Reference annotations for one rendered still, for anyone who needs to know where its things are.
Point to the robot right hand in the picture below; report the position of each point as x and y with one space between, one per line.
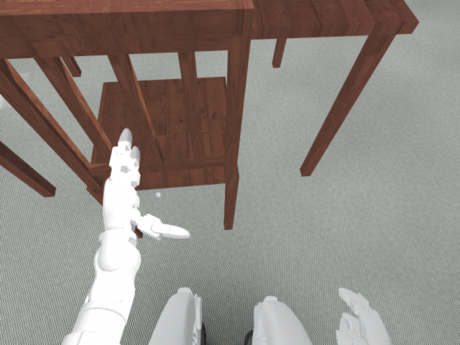
368 330

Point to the table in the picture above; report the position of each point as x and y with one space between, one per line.
382 20

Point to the left robot forearm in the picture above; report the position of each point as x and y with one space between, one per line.
106 309

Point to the robot right shin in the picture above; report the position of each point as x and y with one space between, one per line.
255 341

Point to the robot left hand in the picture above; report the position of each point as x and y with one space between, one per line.
119 195

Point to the left robot thigh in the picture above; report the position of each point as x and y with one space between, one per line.
181 317

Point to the chair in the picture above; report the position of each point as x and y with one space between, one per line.
187 130

